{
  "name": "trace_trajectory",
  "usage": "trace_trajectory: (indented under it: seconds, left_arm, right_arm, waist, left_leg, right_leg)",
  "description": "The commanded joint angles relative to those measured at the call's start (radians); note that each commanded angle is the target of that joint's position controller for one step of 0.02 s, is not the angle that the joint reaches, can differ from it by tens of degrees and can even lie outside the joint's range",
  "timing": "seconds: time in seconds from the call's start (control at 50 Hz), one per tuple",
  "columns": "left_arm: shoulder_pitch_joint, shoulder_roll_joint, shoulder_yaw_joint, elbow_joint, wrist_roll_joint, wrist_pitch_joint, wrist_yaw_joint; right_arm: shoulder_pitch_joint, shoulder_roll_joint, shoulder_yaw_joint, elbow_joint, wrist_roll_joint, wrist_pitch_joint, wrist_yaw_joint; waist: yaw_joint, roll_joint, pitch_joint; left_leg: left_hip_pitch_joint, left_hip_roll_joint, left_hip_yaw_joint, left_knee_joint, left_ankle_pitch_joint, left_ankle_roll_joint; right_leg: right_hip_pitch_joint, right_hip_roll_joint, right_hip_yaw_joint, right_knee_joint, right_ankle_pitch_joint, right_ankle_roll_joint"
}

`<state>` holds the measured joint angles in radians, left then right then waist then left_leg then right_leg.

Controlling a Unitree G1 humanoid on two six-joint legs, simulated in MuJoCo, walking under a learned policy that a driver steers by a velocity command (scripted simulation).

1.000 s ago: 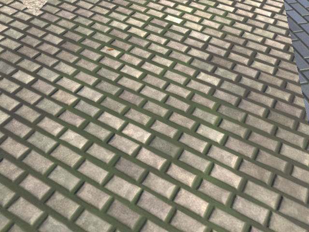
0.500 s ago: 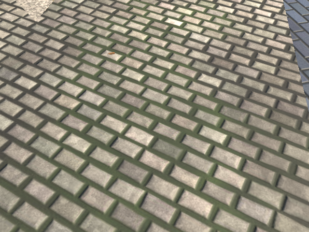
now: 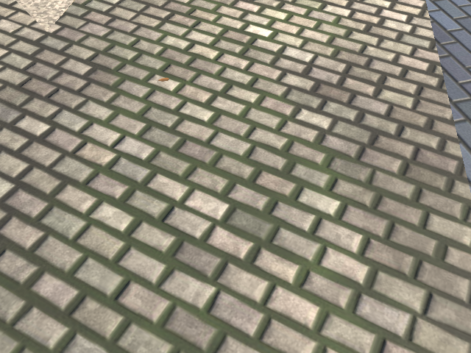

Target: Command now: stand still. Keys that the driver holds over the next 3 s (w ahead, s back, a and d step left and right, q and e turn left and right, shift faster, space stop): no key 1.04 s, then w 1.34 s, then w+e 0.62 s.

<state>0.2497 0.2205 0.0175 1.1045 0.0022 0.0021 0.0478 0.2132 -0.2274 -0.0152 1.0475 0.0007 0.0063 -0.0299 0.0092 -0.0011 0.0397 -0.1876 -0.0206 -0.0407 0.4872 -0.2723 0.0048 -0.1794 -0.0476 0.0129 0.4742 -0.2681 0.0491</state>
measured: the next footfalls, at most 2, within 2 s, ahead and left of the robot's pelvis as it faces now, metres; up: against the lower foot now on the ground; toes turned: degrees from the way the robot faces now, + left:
right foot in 1.62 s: +0.30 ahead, -0.22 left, +0.00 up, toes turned -3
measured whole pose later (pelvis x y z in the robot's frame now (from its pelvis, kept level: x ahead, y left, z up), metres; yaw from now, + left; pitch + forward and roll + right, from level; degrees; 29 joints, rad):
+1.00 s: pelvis +0.00 -0.01 +0.00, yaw +0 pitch -1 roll +0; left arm 0.33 0.17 0.01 1.10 0.00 0.00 0.05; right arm 0.29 -0.18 -0.01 1.10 0.01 0.00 -0.04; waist 0.00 0.00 0.04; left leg -0.21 0.00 -0.04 0.50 -0.28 -0.02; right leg -0.21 -0.03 0.01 0.50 -0.28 0.03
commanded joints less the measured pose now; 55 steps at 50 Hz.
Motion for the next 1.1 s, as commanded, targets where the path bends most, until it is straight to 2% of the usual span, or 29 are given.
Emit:
trace_trajectory:
  seconds: [0.02, 0.44, 1.04, 1.06, 1.1]
  left_arm:
    - [0.055, 0.102, 0.015, -0.015, 0.000, -0.006, 0.004]
    - [0.123, 0.064, 0.007, -0.005, -0.002, -0.008, 0.005]
    - [0.174, 0.031, 0.007, -0.010, -0.006, -0.010, 0.006]
    - [0.194, 0.018, 0.004, 0.001, -0.005, -0.009, 0.006]
    - [0.193, 0.039, 0.013, -0.004, -0.016, -0.006, 0.013]
  right_arm:
    - [0.027, -0.104, -0.017, -0.019, 0.001, -0.007, -0.004]
    - [0.081, -0.070, -0.008, 0.024, 0.003, -0.005, -0.010]
    - [0.143, -0.034, -0.005, 0.040, 0.005, -0.007, -0.016]
    - [0.163, -0.022, -0.003, 0.051, 0.004, -0.006, -0.017]
    - [0.166, -0.047, -0.013, 0.048, 0.016, -0.003, -0.022]
  waist:
    - [-0.001, 0.000, 0.007]
    - [-0.005, -0.001, 0.025]
    - [-0.007, -0.001, 0.038]
    - [-0.007, 0.000, 0.013]
    - [-0.007, 0.001, 0.054]
  left_leg:
    - [-0.023, 0.027, -0.016, -0.091, 0.156, 0.019]
    - [-0.041, 0.023, -0.004, -0.084, 0.134, 0.009]
    - [-0.056, 0.022, 0.006, -0.075, 0.122, 0.000]
    - [-0.045, 0.012, 0.016, -0.079, 0.025, 0.002]
    - [-0.105, -0.012, 0.029, -0.058, -0.318, 0.029]
  right_leg:
    - [-0.018, 0.012, -0.020, -0.067, 0.123, -0.012]
    - [-0.040, 0.022, -0.020, -0.064, 0.103, -0.023]
    - [-0.055, 0.029, -0.017, -0.059, 0.093, -0.035]
    - [-0.044, 0.040, -0.028, -0.062, 0.002, -0.037]
    - [-0.096, 0.064, -0.040, -0.036, -0.315, -0.066]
